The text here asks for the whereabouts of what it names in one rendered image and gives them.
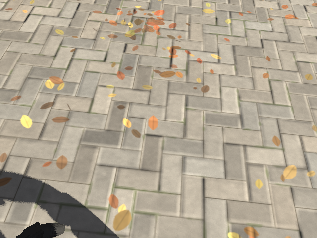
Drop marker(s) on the robot left hand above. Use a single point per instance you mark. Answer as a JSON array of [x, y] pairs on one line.
[[38, 230]]

